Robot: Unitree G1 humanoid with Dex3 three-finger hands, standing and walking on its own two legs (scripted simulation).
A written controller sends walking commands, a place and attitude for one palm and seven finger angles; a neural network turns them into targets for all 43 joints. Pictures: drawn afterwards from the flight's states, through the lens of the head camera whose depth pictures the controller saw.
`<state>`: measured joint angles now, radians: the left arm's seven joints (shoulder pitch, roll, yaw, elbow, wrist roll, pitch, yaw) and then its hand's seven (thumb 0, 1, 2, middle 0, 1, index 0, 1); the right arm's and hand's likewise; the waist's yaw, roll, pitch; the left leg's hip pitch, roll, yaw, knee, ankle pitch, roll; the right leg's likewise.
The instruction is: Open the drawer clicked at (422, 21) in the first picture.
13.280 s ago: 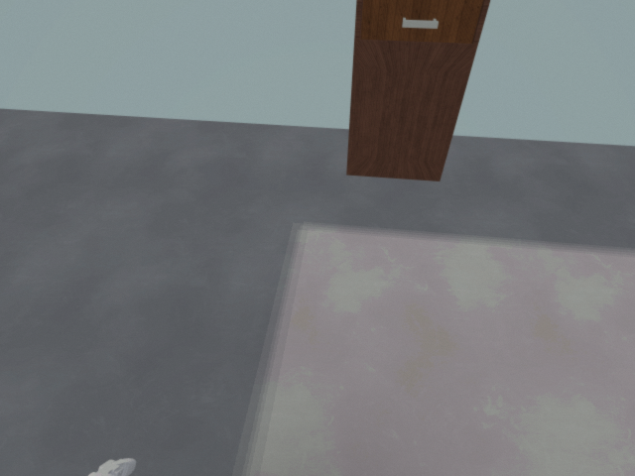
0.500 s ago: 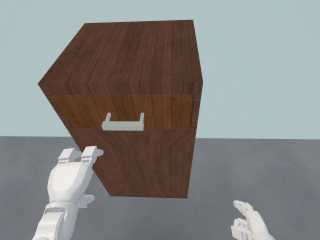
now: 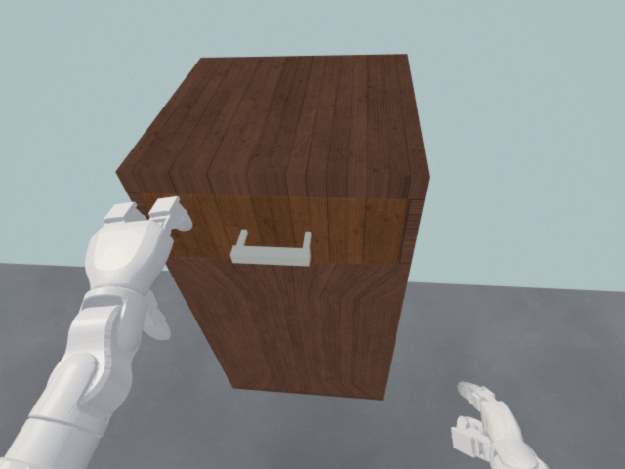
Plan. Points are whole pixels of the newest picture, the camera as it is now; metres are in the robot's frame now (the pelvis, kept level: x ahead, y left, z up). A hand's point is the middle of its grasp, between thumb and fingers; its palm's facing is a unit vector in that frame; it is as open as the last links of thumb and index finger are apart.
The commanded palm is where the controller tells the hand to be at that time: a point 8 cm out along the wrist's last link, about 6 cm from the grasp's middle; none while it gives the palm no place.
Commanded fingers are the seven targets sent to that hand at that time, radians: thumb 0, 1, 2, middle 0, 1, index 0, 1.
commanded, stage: raise the hand with hooked fingers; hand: left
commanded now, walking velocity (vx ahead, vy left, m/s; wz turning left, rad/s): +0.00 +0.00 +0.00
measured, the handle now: (272, 246) +0.46 +0.14 +0.00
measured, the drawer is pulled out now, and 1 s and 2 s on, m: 0.00 0.00 0.00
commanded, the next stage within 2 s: move the hooked fingers above the handle in 0.46 s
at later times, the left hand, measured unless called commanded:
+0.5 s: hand (113, 292) +0.27 +0.28 +0.11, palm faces +0.13 -0.07 -0.99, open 13.8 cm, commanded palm +0.24 +0.27 +0.17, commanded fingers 0.00 -0.50 0.30 -0.30 -1.20 -0.30 -1.20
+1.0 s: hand (164, 279) +0.31 +0.24 +0.09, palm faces +0.06 -0.09 -0.99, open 13.8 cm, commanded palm +0.28 +0.23 +0.15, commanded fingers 0.00 -0.50 0.30 -0.30 -1.20 -0.30 -1.20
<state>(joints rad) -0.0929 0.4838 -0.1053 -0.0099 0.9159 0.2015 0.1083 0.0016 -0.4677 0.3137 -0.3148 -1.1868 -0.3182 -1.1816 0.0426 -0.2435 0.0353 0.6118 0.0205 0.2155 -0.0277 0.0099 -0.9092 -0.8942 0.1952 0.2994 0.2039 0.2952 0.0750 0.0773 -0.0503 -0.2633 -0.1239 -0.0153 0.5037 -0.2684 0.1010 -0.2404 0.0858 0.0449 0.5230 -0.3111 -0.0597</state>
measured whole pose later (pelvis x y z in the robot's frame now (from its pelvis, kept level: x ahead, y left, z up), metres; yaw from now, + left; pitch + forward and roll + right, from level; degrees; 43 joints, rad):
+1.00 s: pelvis -0.03 +0.02 +0.00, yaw +1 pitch +2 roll -1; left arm -0.27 0.43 -0.18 0.19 0.94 0.14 0.09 0.00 -0.49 0.30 -0.31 -1.20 -0.32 -1.20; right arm 0.12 -0.24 0.03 0.64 0.03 0.20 0.00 0.01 -0.91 -0.89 0.20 0.30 0.20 0.30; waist 0.07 0.07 -0.02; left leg -0.29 -0.15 -0.02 0.44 -0.19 0.12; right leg -0.27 0.06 0.03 0.48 -0.25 -0.03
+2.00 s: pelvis +0.01 -0.04 -0.01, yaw +1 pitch +9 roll +2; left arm -0.44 0.32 -0.29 0.45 0.97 0.14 0.14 0.00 -0.49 0.30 -0.32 -1.20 -0.32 -1.20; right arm 0.16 -0.26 -0.02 0.65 0.03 0.24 -0.04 0.01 -0.91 -0.89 0.20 0.30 0.20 0.30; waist 0.00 0.04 -0.11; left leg -0.42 -0.10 -0.04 0.57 -0.30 0.05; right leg -0.40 0.11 0.02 0.60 -0.35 -0.11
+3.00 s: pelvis +0.00 -0.04 +0.00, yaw -1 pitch +8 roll +2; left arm -0.62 0.29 -0.24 0.73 0.99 0.18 0.21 0.00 -0.49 0.30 -0.37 -1.26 -0.35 -1.28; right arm 0.17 -0.22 0.04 0.66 0.06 0.25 -0.08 0.01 -0.91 -0.89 0.20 0.30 0.21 0.30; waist -0.02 0.03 -0.15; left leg -0.41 -0.09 0.00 0.53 -0.27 0.05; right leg -0.40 0.12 0.05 0.58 -0.31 -0.11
